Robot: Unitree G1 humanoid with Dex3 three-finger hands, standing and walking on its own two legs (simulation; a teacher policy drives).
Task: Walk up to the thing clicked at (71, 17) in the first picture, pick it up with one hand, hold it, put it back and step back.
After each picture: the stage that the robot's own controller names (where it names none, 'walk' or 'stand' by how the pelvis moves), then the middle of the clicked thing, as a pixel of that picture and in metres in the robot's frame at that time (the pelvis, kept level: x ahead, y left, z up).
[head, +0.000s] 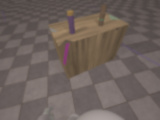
stand; (71, 23) +0.97 +0.30 +0.09
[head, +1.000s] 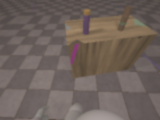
walk; (86, 23) +0.92 +0.17 +0.09
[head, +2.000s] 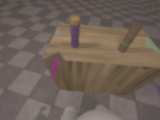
walk; (75, 34) +0.62 +0.20 +0.12
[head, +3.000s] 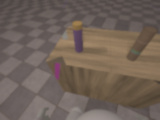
stand; (78, 38) +0.58 +0.17 +0.12
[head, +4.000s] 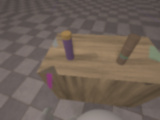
stand; (68, 47) +0.53 +0.22 +0.09
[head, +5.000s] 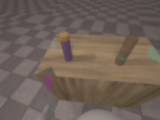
stand; (66, 48) +0.51 +0.23 +0.08
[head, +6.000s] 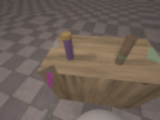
stand; (68, 47) +0.54 +0.23 +0.08
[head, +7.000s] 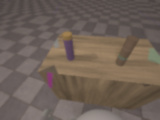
stand; (69, 47) +0.54 +0.22 +0.08
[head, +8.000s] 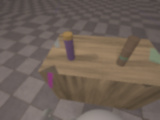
rise first; (69, 47) +0.54 +0.22 +0.08
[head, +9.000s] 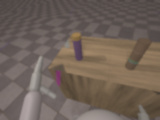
rise first; (77, 48) +0.55 +0.19 +0.09
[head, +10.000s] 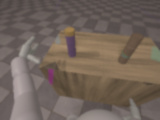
go down; (71, 44) +0.57 +0.18 +0.09
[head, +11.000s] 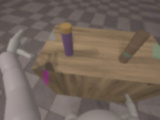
go down; (67, 42) +0.54 +0.18 +0.11
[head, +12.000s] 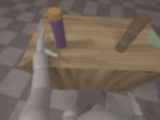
close in; (58, 31) +0.55 +0.20 +0.14
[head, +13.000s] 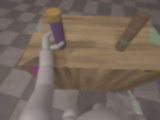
close; (58, 32) +0.54 +0.19 +0.15
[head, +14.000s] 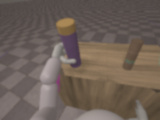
lift; (71, 47) +0.31 +0.13 +0.31
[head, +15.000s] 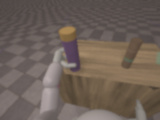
hold; (72, 52) +0.32 +0.13 +0.26
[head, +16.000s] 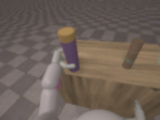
hold; (71, 53) +0.31 +0.14 +0.26
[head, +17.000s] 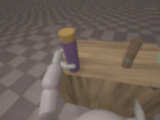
hold; (71, 53) +0.31 +0.14 +0.26
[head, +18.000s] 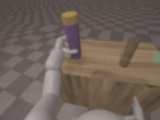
crouch; (73, 39) +0.38 +0.12 +0.30
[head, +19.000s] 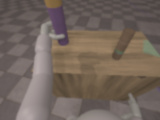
lower; (59, 24) +0.50 +0.17 +0.29
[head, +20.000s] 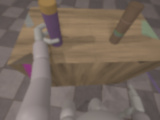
lower; (53, 27) +0.54 +0.17 +0.17
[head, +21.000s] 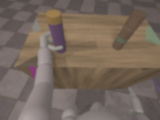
lower; (58, 35) +0.51 +0.17 +0.15
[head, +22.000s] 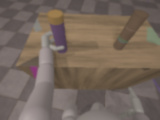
lower; (59, 35) +0.51 +0.17 +0.15
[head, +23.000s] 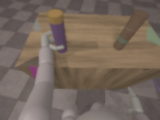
lower; (59, 35) +0.51 +0.17 +0.15
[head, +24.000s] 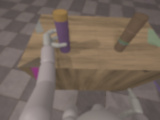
open; (63, 34) +0.53 +0.15 +0.15
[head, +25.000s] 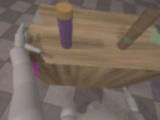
rise; (65, 30) +0.51 +0.15 +0.15
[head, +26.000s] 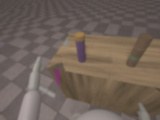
sink last; (80, 49) +0.51 +0.15 +0.11
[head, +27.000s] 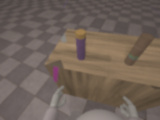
stand; (80, 46) +0.52 +0.13 +0.10
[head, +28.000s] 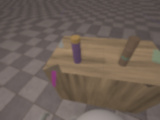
stand; (76, 50) +0.52 +0.16 +0.09
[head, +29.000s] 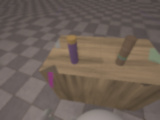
stand; (73, 51) +0.51 +0.18 +0.08
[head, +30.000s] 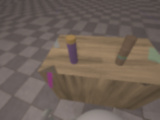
stand; (72, 51) +0.50 +0.18 +0.08
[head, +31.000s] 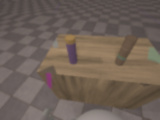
stand; (71, 51) +0.50 +0.19 +0.08
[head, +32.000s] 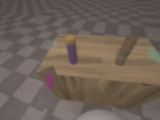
stand; (71, 51) +0.49 +0.19 +0.08
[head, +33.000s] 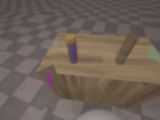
walk; (72, 50) +0.50 +0.18 +0.08
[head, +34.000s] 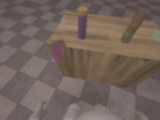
walk; (82, 25) +0.69 +0.15 +0.10
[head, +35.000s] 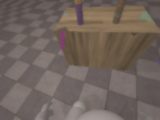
walk; (79, 12) +0.96 +0.23 +0.11
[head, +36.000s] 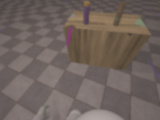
stand; (86, 13) +1.15 +0.16 +0.10
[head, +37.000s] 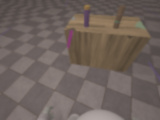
stand; (86, 17) +1.14 +0.15 +0.08
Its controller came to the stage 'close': yes
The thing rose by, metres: 0.21
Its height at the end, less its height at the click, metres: +0.00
